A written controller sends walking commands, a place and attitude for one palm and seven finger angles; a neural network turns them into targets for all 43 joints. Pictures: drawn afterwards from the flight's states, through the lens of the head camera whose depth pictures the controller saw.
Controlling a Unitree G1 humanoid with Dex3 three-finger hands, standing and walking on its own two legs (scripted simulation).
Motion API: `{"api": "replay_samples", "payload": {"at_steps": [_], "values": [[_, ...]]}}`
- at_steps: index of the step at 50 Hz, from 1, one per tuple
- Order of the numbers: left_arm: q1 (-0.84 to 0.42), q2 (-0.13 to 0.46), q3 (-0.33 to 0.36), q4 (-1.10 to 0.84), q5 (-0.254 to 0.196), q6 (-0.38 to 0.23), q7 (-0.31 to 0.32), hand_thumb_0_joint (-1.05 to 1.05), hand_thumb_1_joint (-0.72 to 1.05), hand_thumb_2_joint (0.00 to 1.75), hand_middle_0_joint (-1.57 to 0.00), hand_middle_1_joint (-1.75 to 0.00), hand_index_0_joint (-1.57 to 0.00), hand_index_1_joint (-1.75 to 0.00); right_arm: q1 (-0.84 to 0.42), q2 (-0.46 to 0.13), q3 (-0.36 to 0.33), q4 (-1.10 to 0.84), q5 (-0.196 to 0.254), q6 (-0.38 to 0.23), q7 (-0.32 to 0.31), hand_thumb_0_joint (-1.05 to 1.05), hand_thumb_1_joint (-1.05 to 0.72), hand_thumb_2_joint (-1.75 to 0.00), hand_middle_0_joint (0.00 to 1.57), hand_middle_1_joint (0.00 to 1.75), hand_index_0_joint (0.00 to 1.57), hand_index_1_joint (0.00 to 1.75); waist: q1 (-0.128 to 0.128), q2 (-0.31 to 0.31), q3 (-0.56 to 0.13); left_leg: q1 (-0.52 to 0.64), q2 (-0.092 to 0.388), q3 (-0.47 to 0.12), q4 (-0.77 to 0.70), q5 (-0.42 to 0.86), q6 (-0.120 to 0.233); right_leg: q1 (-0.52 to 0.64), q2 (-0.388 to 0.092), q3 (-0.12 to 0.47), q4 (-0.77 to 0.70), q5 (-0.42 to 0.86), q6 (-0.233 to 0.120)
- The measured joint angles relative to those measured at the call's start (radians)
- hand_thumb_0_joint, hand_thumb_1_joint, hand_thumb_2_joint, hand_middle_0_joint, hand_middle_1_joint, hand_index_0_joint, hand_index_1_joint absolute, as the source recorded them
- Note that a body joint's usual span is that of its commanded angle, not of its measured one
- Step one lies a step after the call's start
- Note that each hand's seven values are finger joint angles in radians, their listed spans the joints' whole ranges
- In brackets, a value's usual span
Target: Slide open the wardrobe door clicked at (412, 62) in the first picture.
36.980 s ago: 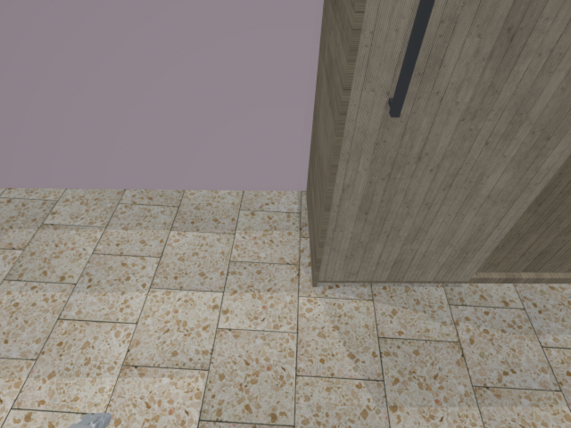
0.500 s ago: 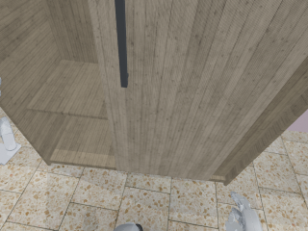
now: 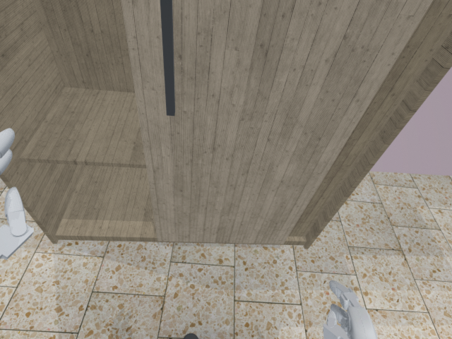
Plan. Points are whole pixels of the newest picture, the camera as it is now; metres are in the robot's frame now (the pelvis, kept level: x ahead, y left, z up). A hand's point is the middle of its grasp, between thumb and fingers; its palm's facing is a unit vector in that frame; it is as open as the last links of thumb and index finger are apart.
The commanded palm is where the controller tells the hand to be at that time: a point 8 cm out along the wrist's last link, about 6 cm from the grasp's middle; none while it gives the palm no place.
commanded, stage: stop stepping back and stand still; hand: left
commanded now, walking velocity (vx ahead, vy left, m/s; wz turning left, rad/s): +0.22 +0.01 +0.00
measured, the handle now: (169, 58) +0.61 +0.18 +0.18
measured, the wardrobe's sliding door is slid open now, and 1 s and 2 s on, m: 0.45 0.45 0.45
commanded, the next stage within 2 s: let the arm hang, fingers relaxed in 0.96 s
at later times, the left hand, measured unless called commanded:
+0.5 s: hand (16, 253) +0.18 +0.27 +0.16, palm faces +0.35 -0.76 -0.54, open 7.4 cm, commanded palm +0.12 +0.31 +0.17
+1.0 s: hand (34, 217) +0.23 +0.28 +0.14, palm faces +0.35 -0.81 -0.48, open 7.4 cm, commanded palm +0.17 +0.32 +0.17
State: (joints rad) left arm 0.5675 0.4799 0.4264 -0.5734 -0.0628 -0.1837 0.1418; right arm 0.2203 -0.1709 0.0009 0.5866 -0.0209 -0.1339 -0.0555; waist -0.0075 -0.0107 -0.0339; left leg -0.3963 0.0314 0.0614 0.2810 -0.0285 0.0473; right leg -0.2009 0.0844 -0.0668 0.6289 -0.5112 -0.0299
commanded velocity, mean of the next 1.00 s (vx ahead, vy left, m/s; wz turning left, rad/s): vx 0.08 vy -0.02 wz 0.00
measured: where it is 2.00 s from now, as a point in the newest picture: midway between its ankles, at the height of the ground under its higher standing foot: outside the picture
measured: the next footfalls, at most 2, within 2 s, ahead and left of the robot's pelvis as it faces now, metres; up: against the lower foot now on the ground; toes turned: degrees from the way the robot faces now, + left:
right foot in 0.06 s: -0.06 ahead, -0.12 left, +0.00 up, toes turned -3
left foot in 0.22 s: +0.06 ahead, +0.14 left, +0.00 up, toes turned +0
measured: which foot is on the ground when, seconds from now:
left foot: down 0.00-0.04, up 0.06-0.20, down 0.22-1.00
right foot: up 0.00-0.04, down 0.06-0.22, up 0.24-0.44, down 0.46-1.00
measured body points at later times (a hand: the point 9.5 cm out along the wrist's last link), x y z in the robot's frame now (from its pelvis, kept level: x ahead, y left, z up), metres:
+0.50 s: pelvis -0.03 +0.01 -0.02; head -0.03 +0.03 +0.43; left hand +0.15 +0.30 +0.19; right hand +0.08 -0.22 -0.11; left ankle -0.01 +0.12 -0.74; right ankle -0.04 -0.08 -0.75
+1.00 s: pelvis +0.01 +0.03 -0.01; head +0.03 +0.03 +0.44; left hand +0.21 +0.32 +0.17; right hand +0.19 -0.20 -0.08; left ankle +0.02 +0.14 -0.75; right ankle -0.04 -0.08 -0.75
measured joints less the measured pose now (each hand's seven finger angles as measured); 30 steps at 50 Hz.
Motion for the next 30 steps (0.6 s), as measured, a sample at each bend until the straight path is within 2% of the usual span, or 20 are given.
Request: {"api": "replay_samples", "payload": {"at_steps": [2, 3, 4, 6, 7, 9, 11, 12, 14, 16, 19, 21, 23, 25, 27, 28, 30], "values": [[0.016, 0.025, 0.022, -0.010, 0.001, 0.019, 0.007, 0.01, 0.89, 0.90, -0.21, -0.30, -0.21, -0.31, 0.017, -0.002, 0.008, -0.006, -0.002, 0.008, -0.003, 0.01, -0.90, -0.90, 0.20, 0.30, 0.21, 0.30, 0.010, -0.052, -0.018, -0.062, -0.040, 0.034, 0.079, -0.130, -0.045, 0.082, -0.038, 0.013, -0.197, 0.015, -0.041], [0.021, 0.027, 0.033, -0.022, 0.001, 0.020, 0.009, 0.01, 0.89, 0.90, -0.21, -0.30, -0.21, -0.31, 0.013, -0.014, 0.011, -0.005, -0.006, 0.011, -0.003, 0.01, -0.90, -0.90, 0.20, 0.30, 0.21, 0.30, 0.031, -0.068, -0.018, -0.117, -0.050, 0.038, 0.191, -0.191, -0.058, 0.076, -0.061, 0.037, -0.245, 0.085, -0.054], [0.016, 0.010, 0.028, -0.022, 0.004, 0.020, 0.007, 0.01, 0.89, 0.90, -0.21, -0.30, -0.21, -0.31, 0.004, -0.033, 0.011, 0.013, -0.011, 0.020, -0.003, 0.01, -0.90, -0.90, 0.20, 0.30, 0.21, 0.30, 0.047, -0.050, -0.010, -0.155, -0.040, 0.014, 0.331, -0.223, -0.065, 0.054, -0.058, 0.041, -0.221, 0.179, -0.043], [-0.014, -0.023, -0.007, 0.011, 0.009, 0.015, 0.002, 0.01, 0.89, 0.90, -0.21, -0.30, -0.21, -0.31, 0.018, -0.050, 0.002, 0.065, -0.001, 0.034, -0.009, 0.01, -0.90, -0.90, 0.20, 0.30, 0.21, 0.30, 0.056, -0.025, -0.023, -0.168, -0.037, -0.033, 0.538, -0.270, -0.071, 0.045, -0.052, 0.040, -0.166, 0.188, -0.008], [-0.036, -0.039, -0.022, 0.034, 0.013, 0.016, 0.002, 0.01, 0.89, 0.90, -0.21, -0.30, -0.21, -0.31, 0.036, -0.051, -0.001, 0.087, 0.007, 0.037, -0.014, 0.01, -0.90, -0.90, 0.20, 0.30, 0.21, 0.30, 0.059, -0.029, -0.037, -0.146, -0.034, -0.040, 0.579, -0.284, -0.067, 0.048, -0.058, 0.042, -0.154, 0.171, 0.007], [-0.081, -0.074, -0.041, 0.086, 0.025, 0.016, 0.010, 0.01, 0.89, 0.90, -0.21, -0.30, -0.21, -0.31, 0.069, -0.054, -0.002, 0.112, 0.014, 0.037, -0.028, 0.01, -0.90, -0.90, 0.20, 0.30, 0.21, 0.30, 0.052, -0.038, -0.062, -0.054, -0.017, -0.043, 0.519, -0.305, -0.051, 0.048, -0.071, 0.041, -0.129, 0.142, 0.028], [-0.128, -0.105, -0.049, 0.124, 0.032, 0.021, 0.020, 0.01, 0.89, 0.90, -0.21, -0.30, -0.21, -0.31, 0.091, -0.071, -0.006, 0.107, 0.018, 0.024, -0.039, 0.01, -0.90, -0.90, 0.20, 0.30, 0.21, 0.30, 0.025, -0.020, -0.071, 0.036, -0.001, -0.068, 0.377, -0.339, -0.028, 0.017, -0.076, 0.023, -0.057, 0.103, 0.038], [-0.152, -0.109, -0.044, 0.142, 0.032, 0.025, 0.024, 0.01, 0.89, 0.90, -0.21, -0.30, -0.21, -0.31, 0.081, -0.066, -0.009, 0.111, 0.020, 0.020, -0.044, 0.01, -0.90, -0.90, 0.20, 0.30, 0.21, 0.30, 0.010, -0.032, -0.054, 0.030, -0.018, -0.066, 0.384, -0.331, -0.019, -0.007, -0.088, 0.032, -0.003, 0.080, 0.035], [-0.165, -0.100, -0.019, 0.157, 0.026, 0.033, 0.026, 0.01, 0.89, 0.90, -0.21, -0.30, -0.21, -0.31, 0.057, -0.036, -0.005, 0.113, 0.013, 0.006, -0.043, 0.01, -0.90, -0.90, 0.20, 0.30, 0.20, 0.30, -0.012, -0.056, -0.016, 0.040, -0.034, -0.045, 0.376, -0.288, -0.013, -0.076, -0.079, 0.071, 0.148, 0.026, 0.027], [-0.137, -0.076, 0.001, 0.132, 0.024, 0.034, 0.022, 0.02, 0.89, 0.90, -0.21, -0.30, -0.21, -0.31, 0.054, -0.001, 0.007, 0.101, 0.005, -0.016, -0.026, 0.01, -0.90, -0.90, 0.20, 0.30, 0.20, 0.30, -0.035, -0.068, 0.006, 0.069, -0.033, -0.038, 0.316, -0.240, -0.014, -0.140, -0.060, 0.070, 0.256, 0.038, 0.023], [-0.052, -0.046, 0.008, 0.059, 0.029, 0.009, 0.014, 0.02, 0.89, 0.90, -0.21, -0.30, -0.21, -0.31, 0.077, 0.028, 0.028, 0.078, 0.000, -0.038, 0.000, 0.01, -0.90, -0.90, 0.20, 0.30, 0.20, 0.30, -0.047, -0.055, 0.013, 0.106, -0.016, -0.036, 0.227, -0.193, -0.021, -0.157, -0.053, 0.016, 0.183, 0.081, 0.020], [-0.001, -0.027, 0.007, 0.032, 0.036, -0.013, 0.010, 0.02, 0.89, 0.90, -0.21, -0.30, -0.21, -0.31, 0.096, 0.030, 0.036, 0.064, -0.005, -0.034, 0.004, 0.01, -0.90, -0.90, 0.20, 0.30, 0.20, 0.30, -0.046, -0.028, 0.009, 0.109, -0.003, -0.041, 0.216, -0.195, -0.025, -0.111, -0.049, -0.025, 0.045, 0.089, 0.014], [0.031, 0.008, 0.020, 0.030, 0.041, -0.028, 0.008, 0.01, 0.89, 0.90, -0.21, -0.30, -0.21, -0.31, 0.109, 0.027, 0.038, 0.050, -0.007, -0.020, 0.003, 0.01, -0.90, -0.90, 0.20, 0.30, 0.21, 0.30, -0.039, -0.020, -0.003, 0.076, -0.009, -0.038, 0.272, -0.250, -0.028, -0.049, -0.055, -0.025, -0.095, 0.083, -0.010], [0.020, 0.013, 0.025, 0.055, 0.041, -0.035, 0.003, 0.01, 0.89, 0.90, -0.21, -0.30, -0.21, -0.31, 0.094, 0.008, 0.029, 0.062, -0.008, 0.001, 0.001, 0.01, -0.89, -0.90, 0.20, 0.30, 0.21, 0.30, -0.012, 0.000, 0.004, 0.013, -0.007, -0.043, 0.421, -0.343, -0.033, -0.061, -0.053, -0.022, -0.107, 0.223, -0.035], [-0.019, -0.015, 0.013, 0.098, 0.042, -0.034, 0.002, 0.01, 0.89, 0.90, -0.21, -0.30, -0.21, -0.31, 0.076, -0.015, 0.018, 0.101, -0.004, 0.013, 0.002, 0.01, -0.89, -0.90, 0.20, 0.30, 0.21, 0.30, 0.011, 0.015, 0.011, -0.029, -0.010, -0.054, 0.567, -0.377, -0.040, -0.056, -0.054, -0.020, -0.080, 0.225, -0.030], [-0.037, -0.035, 0.008, 0.118, 0.041, -0.032, 0.004, 0.01, 0.89, 0.90, -0.21, -0.30, -0.21, -0.31, 0.071, -0.024, 0.014, 0.116, 0.000, 0.017, 0.002, 0.01, -0.90, -0.90, 0.20, 0.30, 0.21, 0.30, 0.020, 0.014, 0.011, -0.032, -0.011, -0.050, 0.589, -0.380, -0.040, -0.047, -0.059, -0.015, -0.076, 0.209, -0.024], [-0.061, -0.075, 0.000, 0.147, 0.040, -0.027, 0.012, 0.01, 0.89, 0.90, -0.21, -0.30, -0.21, -0.31, 0.063, -0.040, 0.011, 0.127, 0.004, 0.019, -0.003, 0.01, -0.90, -0.90, 0.20, 0.30, 0.21, 0.30, 0.027, 0.004, 0.011, -0.003, -0.005, -0.034, 0.525, -0.349, -0.036, -0.028, -0.072, -0.007, -0.068, 0.182, -0.012]]}}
